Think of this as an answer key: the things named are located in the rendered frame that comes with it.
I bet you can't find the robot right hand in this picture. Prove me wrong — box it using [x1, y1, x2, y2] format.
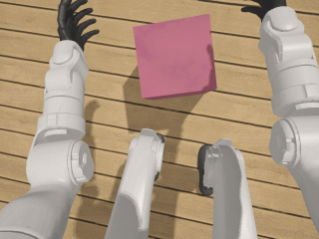
[240, 0, 287, 23]

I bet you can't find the right robot upper arm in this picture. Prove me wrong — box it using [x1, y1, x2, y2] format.
[268, 116, 319, 234]

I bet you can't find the right robot forearm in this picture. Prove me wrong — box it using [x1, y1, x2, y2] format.
[258, 6, 319, 118]

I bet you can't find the left robot foot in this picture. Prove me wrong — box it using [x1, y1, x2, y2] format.
[154, 132, 165, 181]

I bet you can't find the robot left hand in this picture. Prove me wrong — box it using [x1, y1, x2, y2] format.
[57, 0, 100, 52]

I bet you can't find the robot left thigh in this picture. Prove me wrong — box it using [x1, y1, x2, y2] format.
[104, 134, 164, 239]

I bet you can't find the carton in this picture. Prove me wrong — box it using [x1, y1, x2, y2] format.
[133, 14, 217, 101]

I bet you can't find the left robot forearm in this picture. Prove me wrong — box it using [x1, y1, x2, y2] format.
[26, 40, 89, 184]

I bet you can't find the left robot upper arm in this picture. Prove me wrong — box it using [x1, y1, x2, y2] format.
[0, 138, 95, 239]

